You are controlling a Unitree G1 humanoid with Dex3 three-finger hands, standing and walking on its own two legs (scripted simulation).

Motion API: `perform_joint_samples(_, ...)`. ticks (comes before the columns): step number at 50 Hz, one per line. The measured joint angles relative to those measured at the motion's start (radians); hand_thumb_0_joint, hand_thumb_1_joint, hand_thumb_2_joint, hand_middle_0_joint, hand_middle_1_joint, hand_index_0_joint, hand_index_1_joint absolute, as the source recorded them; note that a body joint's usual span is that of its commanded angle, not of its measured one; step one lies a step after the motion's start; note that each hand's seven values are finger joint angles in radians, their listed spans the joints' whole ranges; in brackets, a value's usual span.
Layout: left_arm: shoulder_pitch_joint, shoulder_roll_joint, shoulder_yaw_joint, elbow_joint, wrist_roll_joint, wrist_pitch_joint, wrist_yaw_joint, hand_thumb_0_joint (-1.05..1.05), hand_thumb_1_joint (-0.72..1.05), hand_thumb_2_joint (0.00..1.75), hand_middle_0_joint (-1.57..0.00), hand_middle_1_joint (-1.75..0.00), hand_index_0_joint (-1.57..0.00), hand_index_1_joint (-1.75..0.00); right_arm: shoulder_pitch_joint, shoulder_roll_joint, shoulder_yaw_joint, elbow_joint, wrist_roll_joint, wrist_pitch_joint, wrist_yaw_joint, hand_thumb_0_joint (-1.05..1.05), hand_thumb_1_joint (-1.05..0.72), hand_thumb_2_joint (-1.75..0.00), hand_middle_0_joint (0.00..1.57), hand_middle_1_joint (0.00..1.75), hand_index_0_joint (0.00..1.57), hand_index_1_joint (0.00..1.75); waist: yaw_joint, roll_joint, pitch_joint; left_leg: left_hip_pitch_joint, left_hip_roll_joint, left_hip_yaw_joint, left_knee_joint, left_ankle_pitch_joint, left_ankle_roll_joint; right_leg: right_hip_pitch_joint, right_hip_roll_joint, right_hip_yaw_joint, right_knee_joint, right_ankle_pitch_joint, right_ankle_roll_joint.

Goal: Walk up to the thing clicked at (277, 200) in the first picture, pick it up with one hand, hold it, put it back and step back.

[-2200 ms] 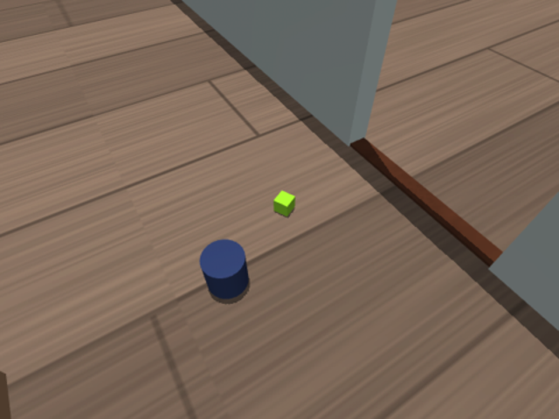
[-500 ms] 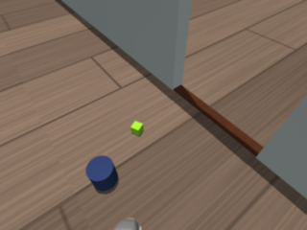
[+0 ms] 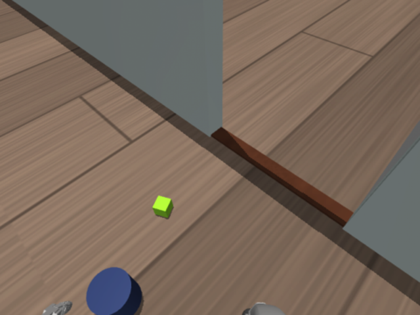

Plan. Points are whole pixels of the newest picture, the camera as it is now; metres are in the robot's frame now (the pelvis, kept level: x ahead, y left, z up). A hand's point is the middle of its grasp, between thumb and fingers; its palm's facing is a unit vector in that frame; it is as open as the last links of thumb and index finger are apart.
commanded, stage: walk up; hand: left
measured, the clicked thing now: (163, 206) +0.72 +0.27 -0.72
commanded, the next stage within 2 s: none
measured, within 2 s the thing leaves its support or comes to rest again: neither
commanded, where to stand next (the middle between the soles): +0.36 +0.04 m, yaw +0 degrees
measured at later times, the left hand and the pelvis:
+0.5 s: hand (70, 290) +0.21 +0.33 -0.14, palm faces -0.06 -0.93 -0.37, open 7.4 cm; pelvis +0.18 +0.04 +0.00, yaw +0 degrees
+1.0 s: hand (96, 214) +0.38 +0.30 -0.13, palm faces -0.03 -0.91 -0.41, open 7.4 cm; pelvis +0.30 +0.03 +0.00, yaw +0 degrees
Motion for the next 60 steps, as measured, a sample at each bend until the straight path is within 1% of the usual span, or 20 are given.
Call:
perform_joint_samples(1, -0.006, -0.004, 0.006, -0.005, 0.002, -0.008, 0.007, 0.01, 0.90, 0.90, -0.20, -0.30, -0.20, -0.30, -0.003, -0.002, 0.000, 0.006, 0.001, 0.008, -0.004, 0.01, -0.90, -0.90, 0.20, 0.30, 0.21, 0.30, 0.004, 0.018, 0.005, -0.031, 0.014, -0.024, 0.102, -0.019, 0.018, -0.002, 0.014, -0.010, 0.037, -0.006, 0.004)
perform_joint_samples(4, -0.006, -0.023, -0.003, -0.022, -0.008, -0.018, 0.019, 0.01, 0.90, 0.90, -0.20, -0.30, -0.20, -0.30, -0.036, 0.001, 0.007, 0.029, 0.003, 0.032, -0.011, 0.01, -0.90, -0.90, 0.20, 0.30, 0.21, 0.30, 0.027, 0.037, 0.012, -0.163, -0.026, -0.101, 0.407, -0.032, 0.037, 0.017, 0.023, -0.013, 0.088, -0.075, -0.001)
perform_joint_samples(6, 0.006, -0.041, -0.014, -0.027, -0.013, -0.016, 0.023, 0.01, 0.90, 0.90, -0.20, -0.30, -0.20, -0.30, -0.056, -0.002, 0.009, 0.030, 0.006, 0.032, -0.010, 0.01, -0.90, -0.90, 0.20, 0.30, 0.21, 0.30, 0.038, 0.050, 0.008, -0.240, -0.032, -0.111, 0.471, 0.002, 0.040, 0.054, 0.023, -0.013, 0.053, -0.082, -0.005)
perform_joint_samples(12, 0.067, -0.046, -0.023, -0.024, -0.002, -0.014, 0.022, 0.01, 0.90, 0.90, -0.20, -0.30, -0.21, -0.30, -0.090, 0.001, 0.002, 0.010, -0.004, 0.018, 0.018, 0.01, -0.90, -0.90, 0.20, 0.30, 0.20, 0.30, 0.065, 0.049, -0.010, -0.361, 0.008, -0.102, 0.269, 0.103, 0.017, 0.139, 0.021, -0.010, -0.034, -0.099, 0.000)
perform_joint_samples(17, 0.113, -0.014, -0.016, -0.012, 0.002, -0.002, 0.020, 0.01, 0.89, 0.90, -0.20, -0.30, -0.21, -0.30, -0.091, 0.004, -0.006, 0.012, -0.013, 0.009, 0.030, 0.01, -0.90, -0.90, 0.20, 0.30, 0.21, 0.30, 0.083, 0.012, -0.026, -0.318, 0.009, -0.080, 0.043, 0.180, 0.014, 0.177, 0.004, -0.008, -0.004, -0.175, 0.022)
perform_joint_samples(19, 0.130, 0.000, -0.015, -0.005, 0.003, 0.007, 0.022, 0.01, 0.89, 0.90, -0.20, -0.30, -0.21, -0.30, -0.086, -0.002, -0.013, 0.008, -0.018, -0.007, 0.025, 0.01, -0.90, -0.90, 0.20, 0.30, 0.21, 0.30, 0.077, -0.010, -0.034, -0.274, -0.014, -0.063, -0.017, 0.231, 0.018, 0.171, -0.018, -0.001, 0.071, -0.243, 0.027)
perform_joint_samples(20, 0.132, 0.004, -0.013, 0.004, 0.003, 0.013, 0.026, 0.01, 0.89, 0.90, -0.20, -0.30, -0.21, -0.30, -0.089, 0.000, -0.017, 0.006, -0.022, -0.015, 0.019, 0.01, -0.90, -0.90, 0.20, 0.30, 0.21, 0.30, 0.075, -0.032, -0.031, -0.269, -0.030, -0.047, 0.006, 0.233, 0.018, 0.149, -0.036, 0.016, 0.147, -0.264, 0.012)
perform_joint_samples(23, 0.115, 0.001, -0.021, 0.042, -0.001, 0.034, 0.039, 0.01, 0.90, 0.90, -0.20, -0.30, -0.20, -0.30, -0.087, 0.007, -0.015, -0.009, -0.009, -0.027, 0.007, 0.01, -0.90, -0.90, 0.20, 0.30, 0.21, 0.30, 0.054, -0.043, -0.025, -0.245, -0.034, -0.038, 0.043, 0.176, 0.029, 0.037, 0.003, 0.068, 0.420, -0.304, -0.009)
perform_joint_samples(25, 0.100, 0.006, -0.024, 0.051, -0.006, 0.033, 0.038, 0.01, 0.90, 0.90, -0.20, -0.30, -0.20, -0.30, -0.079, 0.022, -0.005, -0.011, -0.003, -0.027, 0.000, 0.01, -0.90, -0.90, 0.20, 0.30, 0.21, 0.30, 0.044, -0.059, -0.017, -0.201, -0.039, -0.033, 0.003, 0.173, 0.031, -0.023, 0.008, 0.069, 0.484, -0.265, -0.011)
perform_joint_samples(31, 0.062, -0.004, -0.017, 0.036, -0.005, 0.022, 0.017, 0.01, 0.90, 0.90, -0.20, -0.30, -0.20, -0.30, -0.044, 0.024, 0.010, -0.015, -0.004, -0.024, -0.004, 0.01, -0.90, -0.90, 0.20, 0.30, 0.21, 0.30, 0.026, -0.054, 0.001, -0.093, -0.042, -0.024, -0.085, 0.157, 0.031, -0.091, -0.036, 0.014, 0.279, -0.189, 0.015)
perform_joint_samples(35, 0.026, -0.019, -0.016, 0.026, -0.002, 0.017, 0.023, 0.01, 0.90, 0.90, -0.20, -0.30, -0.20, -0.30, -0.031, 0.012, 0.015, -0.013, 0.001, -0.006, -0.012, 0.01, -0.90, -0.90, 0.20, 0.30, 0.21, 0.30, 0.013, -0.026, 0.012, -0.071, -0.035, -0.031, -0.049, 0.100, 0.011, -0.060, -0.026, -0.006, 0.117, -0.078, 0.011)
perform_joint_samples(37, 0.016, -0.017, -0.015, 0.017, 0.000, 0.007, 0.031, 0.01, 0.90, 0.90, -0.20, -0.30, -0.20, -0.30, -0.028, 0.011, 0.020, -0.010, 0.009, 0.010, -0.018, 0.01, -0.90, -0.90, 0.20, 0.30, 0.21, 0.30, 0.013, -0.019, 0.010, -0.082, -0.030, -0.036, 0.022, 0.042, 0.000, -0.008, -0.006, -0.012, 0.026, -0.013, 0.001)
perform_joint_samples(39, -0.003, -0.032, -0.010, 0.011, 0.005, -0.002, 0.041, 0.01, 0.90, 0.90, -0.20, -0.30, -0.20, -0.30, -0.047, 0.010, 0.022, 0.003, 0.014, 0.026, -0.027, 0.01, -0.90, -0.90, 0.20, 0.30, 0.21, 0.30, 0.020, 0.014, 0.021, -0.133, -0.016, -0.070, 0.168, -0.013, 0.024, -0.010, 0.017, -0.024, 0.069, -0.041, 0.007)
perform_joint_samples(42, -0.019, -0.052, -0.026, -0.006, -0.002, -0.003, 0.043, 0.01, 0.90, 0.90, -0.20, -0.30, -0.20, -0.30, -0.081, 0.016, 0.028, 0.022, 0.012, 0.042, -0.036, 0.01, -0.90, -0.90, 0.20, 0.30, 0.21, 0.30, 0.035, 0.027, 0.032, -0.231, -0.056, -0.109, 0.382, -0.085, 0.038, 0.003, 0.010, -0.024, 0.093, -0.079, -0.002)
perform_joint_samples(45, -0.015, -0.065, -0.040, -0.015, 0.000, 0.000, 0.048, 0.01, 0.90, 0.90, -0.20, -0.30, -0.21, -0.30, -0.104, 0.016, 0.030, 0.031, 0.010, 0.036, -0.034, 0.01, -0.90, -0.90, 0.20, 0.30, 0.21, 0.30, 0.048, 0.039, 0.027, -0.294, -0.049, -0.105, 0.381, -0.044, 0.034, 0.032, 0.005, -0.024, 0.058, -0.077, 0.003)
perform_joint_samples(48, -0.008, -0.057, -0.043, -0.011, 0.007, 0.010, 0.051, 0.01, 0.90, 0.90, -0.20, -0.30, -0.21, -0.30, -0.120, 0.023, 0.030, 0.042, 0.006, 0.029, -0.031, 0.01, -0.90, -0.90, 0.20, 0.30, 0.21, 0.30, 0.060, 0.028, 0.018, -0.302, -0.035, -0.093, 0.242, 0.009, 0.023, 0.042, -0.002, -0.018, 0.053, -0.087, 0.012)
perform_joint_samples(52, -0.014, -0.039, -0.045, 0.020, -0.005, 0.037, 0.058, 0.01, 0.90, 0.90, -0.20, -0.30, -0.21, -0.30, -0.139, 0.028, 0.027, 0.072, 0.000, 0.019, -0.039, 0.01, -0.90, -0.90, 0.20, 0.30, 0.21, 0.30, 0.065, 0.001, 0.010, -0.245, -0.043, -0.082, 0.041, 0.185, 0.012, 0.023, -0.018, -0.008, 0.138, -0.148, 0.035)
perform_joint_samples(53, -0.022, -0.037, -0.043, 0.036, -0.010, 0.048, 0.061, 0.01, 0.90, 0.90, -0.20, -0.30, -0.21, -0.30, -0.148, 0.035, 0.026, 0.085, -0.005, 0.020, -0.043, 0.01, -0.90, -0.90, 0.20, 0.30, 0.21, 0.30, 0.066, -0.015, 0.011, -0.241, -0.053, -0.074, 0.048, 0.185, 0.007, 0.022, -0.028, 0.001, 0.157, -0.162, 0.040)
perform_joint_samples(56, -0.041, -0.046, -0.048, 0.086, -0.020, 0.070, 0.065, 0.01, 0.90, 0.90, -0.20, -0.30, -0.20, -0.30, -0.171, 0.043, 0.040, 0.116, -0.001, 0.026, -0.044, 0.01, -0.90, -0.90, 0.20, 0.30, 0.21, 0.30, 0.061, -0.017, 0.001, -0.236, -0.045, -0.082, 0.068, 0.155, 0.007, 0.045, -0.003, 0.013, 0.144, -0.208, 0.028)
perform_joint_samples(60, -0.056, -0.052, -0.057, 0.144, -0.019, 0.068, 0.059, 0.01, 0.90, 0.90, -0.20, -0.30, -0.20, -0.30, -0.210, 0.060, 0.061, 0.155, 0.006, 0.035, -0.041, 0.01, -0.90, -0.90, 0.20, 0.30, 0.21, 0.30, 0.063, -0.027, -0.011, -0.210, -0.039, -0.091, 0.034, 0.157, 0.002, 0.092, 0.006, 0.007, 0.064, -0.135, 0.047)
